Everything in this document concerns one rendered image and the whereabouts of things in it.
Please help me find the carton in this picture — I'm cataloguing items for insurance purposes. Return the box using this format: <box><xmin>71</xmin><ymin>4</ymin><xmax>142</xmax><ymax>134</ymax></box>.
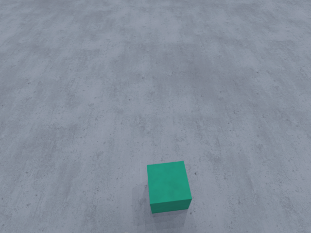
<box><xmin>147</xmin><ymin>161</ymin><xmax>192</xmax><ymax>214</ymax></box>

